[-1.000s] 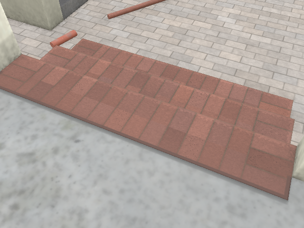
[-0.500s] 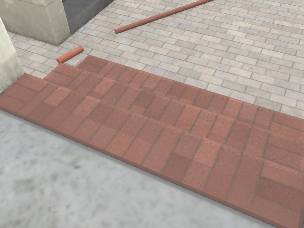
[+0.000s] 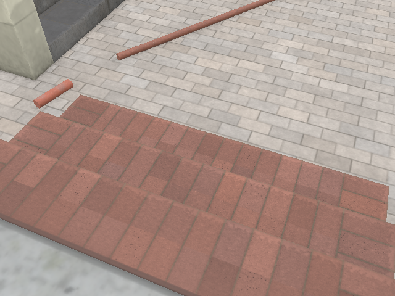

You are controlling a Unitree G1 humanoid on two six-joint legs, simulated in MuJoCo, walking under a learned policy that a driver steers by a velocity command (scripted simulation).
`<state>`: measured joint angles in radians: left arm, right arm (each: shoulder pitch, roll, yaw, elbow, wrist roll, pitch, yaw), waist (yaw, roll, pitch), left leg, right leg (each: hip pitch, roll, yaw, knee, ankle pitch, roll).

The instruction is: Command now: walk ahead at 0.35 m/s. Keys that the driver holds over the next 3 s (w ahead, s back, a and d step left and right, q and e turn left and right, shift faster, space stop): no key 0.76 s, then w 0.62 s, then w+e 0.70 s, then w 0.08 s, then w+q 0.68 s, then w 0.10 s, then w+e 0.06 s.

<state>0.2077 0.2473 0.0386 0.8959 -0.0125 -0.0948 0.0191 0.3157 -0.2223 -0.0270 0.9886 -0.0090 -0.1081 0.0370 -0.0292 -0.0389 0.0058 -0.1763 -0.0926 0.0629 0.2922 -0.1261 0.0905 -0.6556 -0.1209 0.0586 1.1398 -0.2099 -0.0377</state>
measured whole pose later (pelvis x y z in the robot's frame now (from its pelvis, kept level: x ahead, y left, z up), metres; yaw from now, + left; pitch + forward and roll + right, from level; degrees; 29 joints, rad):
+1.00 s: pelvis +0.23 -0.05 -0.02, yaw +1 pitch +0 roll +0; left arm 0.24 0.20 0.06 1.03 -0.03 -0.08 0.00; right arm 0.41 -0.20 -0.05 1.10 0.03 -0.06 -0.03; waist -0.02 0.03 -0.01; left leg -0.13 0.05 -0.01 0.54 -0.42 -0.02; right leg -0.32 0.02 -0.07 0.61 -0.34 -0.10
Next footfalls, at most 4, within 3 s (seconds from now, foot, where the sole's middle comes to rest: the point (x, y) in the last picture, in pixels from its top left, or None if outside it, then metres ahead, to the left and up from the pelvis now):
0.22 right None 0.28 -0.14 -0.78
0.52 left None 0.19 0.09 -0.78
1.52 left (169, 258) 0.65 0.11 -0.78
2.20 right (264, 212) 0.92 -0.29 -0.92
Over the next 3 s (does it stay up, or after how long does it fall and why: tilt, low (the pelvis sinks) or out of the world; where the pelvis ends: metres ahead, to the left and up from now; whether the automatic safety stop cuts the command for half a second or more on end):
stays up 1.28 -0.18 -0.30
